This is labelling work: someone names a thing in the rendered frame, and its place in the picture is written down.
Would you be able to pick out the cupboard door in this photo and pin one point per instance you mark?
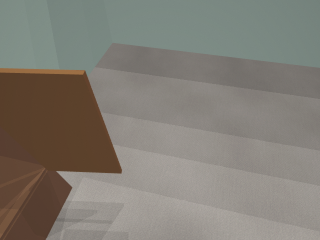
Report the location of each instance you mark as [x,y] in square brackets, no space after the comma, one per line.
[53,114]

